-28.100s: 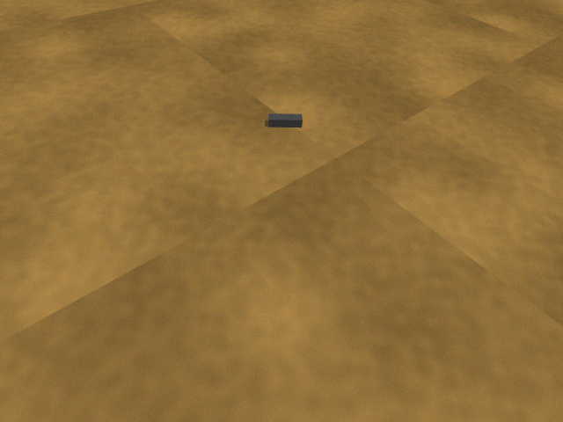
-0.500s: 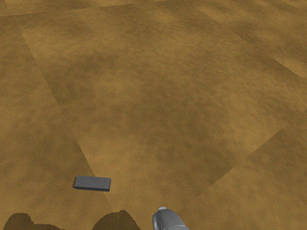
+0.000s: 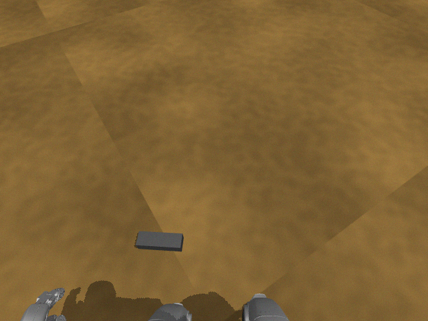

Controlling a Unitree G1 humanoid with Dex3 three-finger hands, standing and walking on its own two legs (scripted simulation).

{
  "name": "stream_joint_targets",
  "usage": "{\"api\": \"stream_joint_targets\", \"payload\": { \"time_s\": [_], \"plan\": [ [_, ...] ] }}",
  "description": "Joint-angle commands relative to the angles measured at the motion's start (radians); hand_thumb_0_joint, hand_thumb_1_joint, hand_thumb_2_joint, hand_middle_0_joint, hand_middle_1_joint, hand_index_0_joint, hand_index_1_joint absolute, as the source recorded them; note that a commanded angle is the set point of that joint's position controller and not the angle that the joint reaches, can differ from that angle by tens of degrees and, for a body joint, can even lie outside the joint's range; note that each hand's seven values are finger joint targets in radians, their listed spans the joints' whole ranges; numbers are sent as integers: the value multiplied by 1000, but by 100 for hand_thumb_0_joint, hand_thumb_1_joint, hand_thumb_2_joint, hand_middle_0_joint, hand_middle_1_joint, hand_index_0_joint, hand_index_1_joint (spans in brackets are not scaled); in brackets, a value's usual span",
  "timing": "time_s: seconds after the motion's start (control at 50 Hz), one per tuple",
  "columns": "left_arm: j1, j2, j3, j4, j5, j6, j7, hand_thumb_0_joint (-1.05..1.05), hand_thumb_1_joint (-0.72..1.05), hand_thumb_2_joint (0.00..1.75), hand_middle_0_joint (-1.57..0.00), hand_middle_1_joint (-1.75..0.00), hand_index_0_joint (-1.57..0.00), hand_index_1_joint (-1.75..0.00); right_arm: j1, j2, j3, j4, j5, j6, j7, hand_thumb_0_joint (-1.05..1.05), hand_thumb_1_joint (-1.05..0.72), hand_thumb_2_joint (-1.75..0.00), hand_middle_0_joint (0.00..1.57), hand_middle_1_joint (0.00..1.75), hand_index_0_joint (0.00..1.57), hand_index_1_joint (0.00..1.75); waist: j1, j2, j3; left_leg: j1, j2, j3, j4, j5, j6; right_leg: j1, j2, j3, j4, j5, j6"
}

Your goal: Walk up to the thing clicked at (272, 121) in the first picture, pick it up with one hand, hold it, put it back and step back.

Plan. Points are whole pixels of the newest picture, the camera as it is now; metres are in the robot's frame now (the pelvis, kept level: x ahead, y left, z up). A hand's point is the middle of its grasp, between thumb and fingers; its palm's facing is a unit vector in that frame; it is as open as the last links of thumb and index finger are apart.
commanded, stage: walk up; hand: left
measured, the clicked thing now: (160, 241) +0.51 +0.25 -0.72
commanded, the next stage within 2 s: none
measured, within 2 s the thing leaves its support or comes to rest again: neither
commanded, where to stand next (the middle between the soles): +0.12 +0.04 m, yaw -5 degrees
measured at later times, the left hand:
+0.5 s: hand out of the picture +0.04 +0.30 -0.14, palm faces -0.13 -0.94 -0.32, open 7.4 cm
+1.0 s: hand (77, 319) +0.15 +0.25 -0.09, palm faces -0.05 -0.86 -0.51, open 7.4 cm
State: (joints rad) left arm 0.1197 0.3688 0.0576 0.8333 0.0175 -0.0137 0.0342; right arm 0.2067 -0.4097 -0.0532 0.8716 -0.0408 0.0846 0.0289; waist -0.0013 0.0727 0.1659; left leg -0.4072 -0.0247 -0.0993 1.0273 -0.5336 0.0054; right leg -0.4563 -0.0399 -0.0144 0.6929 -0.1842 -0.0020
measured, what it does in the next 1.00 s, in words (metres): steps on the spot: left foot, then right foot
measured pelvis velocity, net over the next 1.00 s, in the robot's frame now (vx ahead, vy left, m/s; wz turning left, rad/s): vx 0.01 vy -0.02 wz -0.06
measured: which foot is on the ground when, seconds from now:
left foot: up 0.00-0.06, down 0.08-0.66, up 0.68-1.00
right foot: down 0.00-0.12, up 0.14-0.62, down 0.64-1.00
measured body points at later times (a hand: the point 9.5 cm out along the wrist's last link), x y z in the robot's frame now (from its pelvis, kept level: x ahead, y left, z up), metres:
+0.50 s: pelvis -0.01 +0.03 +0.03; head -0.01 +0.07 +0.48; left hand +0.05 +0.35 -0.11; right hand +0.00 -0.31 -0.05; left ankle -0.01 +0.15 -0.71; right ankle +0.01 -0.14 -0.66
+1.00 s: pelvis +0.01 -0.02 +0.01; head +0.05 -0.08 +0.46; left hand +0.15 +0.29 -0.05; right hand +0.04 -0.33 -0.15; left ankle +0.01 +0.16 -0.65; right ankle +0.08 -0.13 -0.71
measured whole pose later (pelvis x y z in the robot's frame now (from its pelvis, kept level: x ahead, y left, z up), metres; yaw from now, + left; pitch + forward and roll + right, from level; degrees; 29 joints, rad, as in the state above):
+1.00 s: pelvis +0.01 -0.02 +0.01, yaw -4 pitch -2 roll +2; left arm 0.15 0.35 0.05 0.84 0.02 -0.04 0.03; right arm 0.27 -0.42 -0.06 0.90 -0.01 0.07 0.01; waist 0.00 0.10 0.14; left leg -0.43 -0.03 -0.16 1.08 -0.46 -0.02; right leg -0.39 -0.05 -0.05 0.65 -0.23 -0.03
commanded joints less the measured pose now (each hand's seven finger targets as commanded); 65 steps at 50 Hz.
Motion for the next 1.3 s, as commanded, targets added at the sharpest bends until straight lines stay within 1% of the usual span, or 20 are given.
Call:
{"api": "stream_joint_targets", "payload": {
  "time_s": [0.0, 0.06, 0.1, 0.12, 0.14, 0.2, 0.34, 0.52, 0.58, 0.62, 0.64, 0.68, 0.74, 0.86, 1.06, 1.12, 1.16, 1.18, 1.24, 1.28],
  "plan": [
    [-27, 331, 105, -51, 10, -4, 31, 0, 90, 90, -20, -30, -20, -30, 124, -210, -81, -43, -3, -16, 14, 0, -90, -90, 20, 30, 20, 30, -8, -299, -173, 102, 37, 68, -137, 34, 21, -11, -244, 291, -310, -283, -178],
    [-52, 285, 81, -64, 9, 17, 19, 0, 90, 90, -20, -30, -20, -30, 204, -203, -94, -8, -3, -26, 21, 0, -90, -90, 20, 30, 20, 30, -50, -220, -192, 285, 20, 80, -341, 134, 39, -178, -149, 213, -164, -433, -97],
    [-10, 187, 48, -67, -10, 21, 19, 0, 90, 90, -20, -30, -20, -30, 110, -318, -107, -63, -15, -46, 4, 0, -90, -90, 20, 30, 20, 30, -48, 181, -134, 92, 319, -467, -739, -269, 165, -253, 126, 54, 332, -445, -33],
    [-47, 265, 76, -43, 0, 15, 31, 0, 90, 90, -20, -30, -20, -30, 26, -369, -115, -85, -10, -54, -4, 0, -90, -90, 20, 30, 20, 30, -66, 140, -84, -85, 409, -599, -822, -290, 256, -163, 112, 185, 456, -441, -32],
    [-50, 283, 81, -23, -3, 11, 28, 0, 90, 90, -20, -30, -20, -30, -41, -334, -104, -94, -11, -63, -16, 0, -90, -90, 20, 30, 20, 30, -34, 61, -26, -170, 409, -560, -806, -203, 264, -104, 99, 220, 521, -395, -37],
    [111, 266, 69, 41, -15, 30, -6, 0, 90, 90, -20, -30, -20, -30, -49, -263, -82, -76, 4, -104, -45, 0, -90, -90, 20, 30, 20, 30, 34, -62, -79, 99, 240, -277, -698, -56, 83, -215, 111, 255, 518, -167, -31],
    [75, 300, 66, 0, 14, -11, -62, 0, 90, 90, -20, -30, -20, -30, 180, -280, -104, -34, 12, -165, -35, 0, -90, -90, 20, 30, 20, 30, -88, 64, -119, 530, 328, -337, -763, -133, 168, -368, 46, 211, 325, -183, 15],
    [187, 260, 49, 37, -10, -53, -80, 0, 90, 90, -20, -30, -20, -30, 60, -262, -86, -111, 7, -141, 6, 0, -90, -90, 20, 30, 20, 30, -15, 247, 9, 98, 226, 18, -776, -4, 186, 64, 14, -13, 11, -167, 14],
    [265, 237, 53, 89, -4, -59, -41, 0, 90, 90, -20, -30, -20, -30, 26, -204, -61, -133, 11, -102, 3, 0, -90, -90, 20, 30, 20, 30, 24, 107, -68, -4, 180, 106, -534, 265, 150, 309, 63, -68, -128, -2, 13],
    [281, 272, 65, 82, -2, -67, -17, 0, 90, 90, -20, -30, -20, -30, 85, -113, -28, -127, 35, -87, -7, 0, -90, -90, 20, 30, 20, 30, 45, -118, -131, -34, 105, 157, -269, 226, 75, 382, -2, 74, -240, 118, -7],
    [270, 337, 73, 58, 11, -76, -7, 0, 90, 90, -20, -30, -20, -30, 115, -67, -16, -132, 48, -80, -11, 0, -90, -90, 20, 30, 20, 30, 32, -300, -153, -87, 28, 119, -128, -12, 25, 355, -228, 408, -341, 169, -62],
    [136, 370, 64, 11, 8, -65, 3, 0, 90, 90, -20, -30, -20, -30, 154, -182, -51, -91, 50, -49, -33, 0, -90, -90, 20, 30, 20, 30, 1, -210, -129, -5, 52, -24, -20, -77, 28, 159, -332, 571, -407, -151, -189],
    [111, 307, 59, 9, -8, -63, 11, 0, 90, 90, -20, -30, -20, -30, 176, -207, -58, -27, 58, -42, -36, 0, -90, -90, 20, 30, 20, 30, -10, -204, -165, -72, 28, -110, 16, 28, 21, 275, -221, 380, -355, -55, -70],
    [104, 283, 79, -18, -4, -50, 30, 0, 90, 90, -20, -30, -20, -30, 158, -203, -61, -30, 26, -20, -38, 0, -90, -90, 20, 30, 20, 30, 19, -239, -195, -101, -4, -101, 150, 69, -18, 259, -252, 263, -274, 183, -176],
    [2, 291, 76, -45, 6, -1, -1, 0, 90, 90, -20, -30, -20, -30, 147, -177, -48, 11, 25, -72, -30, 0, -90, -90, 20, 30, 20, 30, 18, -293, -195, 77, 19, 130, -305, 113, -13, 156, -221, 172, -169, -21, -186],
    [-11, 246, 47, -43, -26, 19, 5, 0, 90, 90, -20, -30, -20, -30, 140, -219, -68, -1, 0, -70, -33, 0, -90, -90, 20, 30, 20, 30, -17, -141, -137, 157, 79, 13, -500, 394, 29, 5, -173, 142, 14, 180, -91],
    [-29, 225, 47, -45, -46, 27, 25, 0, 90, 90, -20, -30, -20, -30, 13, -335, -87, -55, 14, -60, -26, 0, -90, -90, 20, 30, 20, 30, -21, 229, -128, -12, 352, -320, -628, 694, 243, 36, 87, -26, 354, -406, -24],
    [-40, 238, 55, -36, -35, 31, 32, 0, 90, 90, -20, -30, -20, -30, 16, -335, -93, -53, 6, -62, -27, 0, -90, -90, 20, 30, 20, 30, -42, 236, -116, -47, 396, -390, -641, 727, 313, 40, 88, 68, 509, -499, -23],
    [61, 227, 54, 14, -49, 37, 21, 0, 90, 90, -20, -30, -20, -30, -54, -224, -64, -95, 4, -64, -46, 0, -90, -90, 20, 30, 20, 30, 18, 111, -143, 76, 230, -92, -512, 775, 214, -40, 109, 129, 574, -387, -37],
    [89, 226, 48, 31, -39, 30, 9, 0, 90, 90, -20, -30, -20, -30, -29, -225, -64, -77, 10, -77, -47, 0, -90, -90, 20, 30, 20, 30, 9, 116, -200, 178, 201, -100, -533, 454, 184, -39, 84, 117, 465, -304, -34]
  ]
}}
